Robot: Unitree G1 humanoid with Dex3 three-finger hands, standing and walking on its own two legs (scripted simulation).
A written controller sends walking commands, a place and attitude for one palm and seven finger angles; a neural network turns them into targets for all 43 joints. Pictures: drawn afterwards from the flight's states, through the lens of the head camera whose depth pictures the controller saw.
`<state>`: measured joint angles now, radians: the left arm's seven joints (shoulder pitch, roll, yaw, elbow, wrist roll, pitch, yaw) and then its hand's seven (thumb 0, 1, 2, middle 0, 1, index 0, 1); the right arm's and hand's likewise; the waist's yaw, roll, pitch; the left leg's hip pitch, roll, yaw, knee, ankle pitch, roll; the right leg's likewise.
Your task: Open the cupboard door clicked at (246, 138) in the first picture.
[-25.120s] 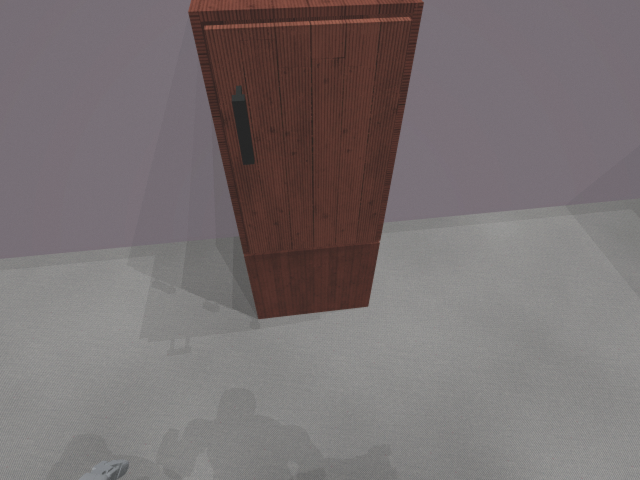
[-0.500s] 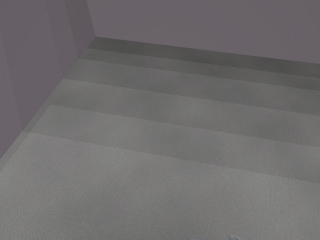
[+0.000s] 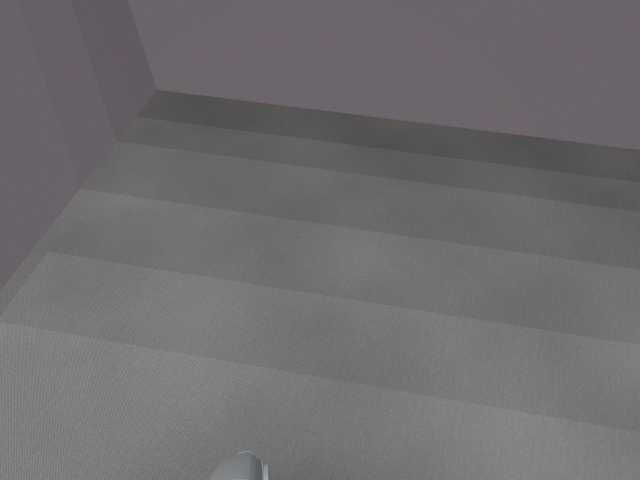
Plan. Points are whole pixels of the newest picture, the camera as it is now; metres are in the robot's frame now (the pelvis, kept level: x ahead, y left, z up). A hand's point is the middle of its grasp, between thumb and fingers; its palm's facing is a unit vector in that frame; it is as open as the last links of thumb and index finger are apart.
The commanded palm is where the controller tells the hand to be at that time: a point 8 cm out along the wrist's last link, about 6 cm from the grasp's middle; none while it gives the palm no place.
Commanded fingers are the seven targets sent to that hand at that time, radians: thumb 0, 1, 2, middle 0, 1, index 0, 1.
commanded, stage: turn to face it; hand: left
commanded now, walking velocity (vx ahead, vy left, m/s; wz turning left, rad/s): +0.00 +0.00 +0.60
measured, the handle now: out of the picture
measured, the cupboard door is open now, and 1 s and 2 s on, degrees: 41 41 41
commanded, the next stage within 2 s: none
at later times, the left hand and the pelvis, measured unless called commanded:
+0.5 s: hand (178, 462) +0.17 +0.20 -0.16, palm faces +0.26 -0.93 -0.27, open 7.4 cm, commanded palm none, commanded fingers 0.00 0.90 0.90 -0.20 -0.30 -0.20 -0.30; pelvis +0.09 -0.03 -0.01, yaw +15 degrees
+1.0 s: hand out of the picture +0.03 +0.16 -0.19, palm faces +0.59 -0.77 -0.26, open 7.4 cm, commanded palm none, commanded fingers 0.00 0.90 0.90 -0.20 -0.30 -0.20 -0.30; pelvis +0.12 -0.04 -0.01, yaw +35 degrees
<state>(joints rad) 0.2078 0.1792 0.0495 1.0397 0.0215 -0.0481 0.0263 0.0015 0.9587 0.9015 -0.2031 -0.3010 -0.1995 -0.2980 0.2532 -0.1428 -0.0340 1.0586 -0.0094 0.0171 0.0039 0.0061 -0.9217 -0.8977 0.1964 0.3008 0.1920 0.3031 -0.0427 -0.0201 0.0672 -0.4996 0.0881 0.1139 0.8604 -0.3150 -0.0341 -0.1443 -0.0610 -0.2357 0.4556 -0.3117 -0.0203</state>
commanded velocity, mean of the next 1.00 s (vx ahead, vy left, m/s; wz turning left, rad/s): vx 0.00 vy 0.00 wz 0.60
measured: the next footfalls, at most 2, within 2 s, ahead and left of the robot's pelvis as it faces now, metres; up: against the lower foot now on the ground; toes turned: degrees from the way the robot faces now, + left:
left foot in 0.10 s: +0.15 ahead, +0.11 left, +0.00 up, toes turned +12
right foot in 0.52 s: +0.17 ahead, -0.15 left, +0.00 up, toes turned +13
